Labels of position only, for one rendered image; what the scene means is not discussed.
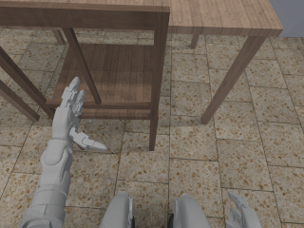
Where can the left robot forearm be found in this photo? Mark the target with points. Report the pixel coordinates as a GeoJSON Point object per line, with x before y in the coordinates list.
{"type": "Point", "coordinates": [47, 208]}

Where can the robot right shin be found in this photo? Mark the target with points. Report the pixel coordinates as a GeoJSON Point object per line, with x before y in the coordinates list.
{"type": "Point", "coordinates": [175, 224]}

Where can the right robot thigh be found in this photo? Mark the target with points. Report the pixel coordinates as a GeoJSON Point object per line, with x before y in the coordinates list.
{"type": "Point", "coordinates": [189, 213]}

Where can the table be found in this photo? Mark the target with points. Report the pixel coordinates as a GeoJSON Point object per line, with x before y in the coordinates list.
{"type": "Point", "coordinates": [253, 18]}

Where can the chair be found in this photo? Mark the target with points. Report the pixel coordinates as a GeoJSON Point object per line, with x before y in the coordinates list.
{"type": "Point", "coordinates": [121, 82]}

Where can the robot right hand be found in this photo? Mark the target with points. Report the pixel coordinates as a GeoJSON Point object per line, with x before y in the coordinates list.
{"type": "Point", "coordinates": [246, 218]}

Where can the robot left hand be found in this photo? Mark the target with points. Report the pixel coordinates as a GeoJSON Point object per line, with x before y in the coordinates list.
{"type": "Point", "coordinates": [66, 115]}

